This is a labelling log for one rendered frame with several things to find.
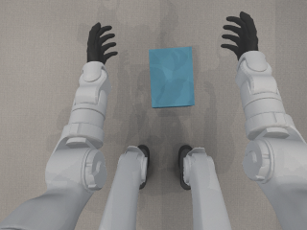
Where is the robot left hand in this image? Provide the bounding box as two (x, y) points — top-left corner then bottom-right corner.
(86, 22), (118, 65)

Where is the robot left shin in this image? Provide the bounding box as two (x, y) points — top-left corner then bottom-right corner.
(117, 146), (144, 183)

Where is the robot right hand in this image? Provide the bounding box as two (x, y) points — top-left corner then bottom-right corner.
(221, 11), (259, 61)

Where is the carton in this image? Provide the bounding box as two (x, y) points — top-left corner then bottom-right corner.
(149, 46), (195, 108)

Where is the robot left foot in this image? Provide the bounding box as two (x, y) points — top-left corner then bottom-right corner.
(138, 145), (150, 190)

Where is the right robot forearm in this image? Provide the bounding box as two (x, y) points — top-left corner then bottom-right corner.
(235, 51), (307, 145)

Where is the left robot upper arm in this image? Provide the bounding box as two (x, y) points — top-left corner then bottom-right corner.
(0, 147), (107, 230)

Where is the left robot forearm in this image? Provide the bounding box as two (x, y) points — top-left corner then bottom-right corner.
(45, 61), (112, 185)

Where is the right robot upper arm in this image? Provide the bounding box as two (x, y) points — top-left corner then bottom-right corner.
(242, 137), (307, 230)

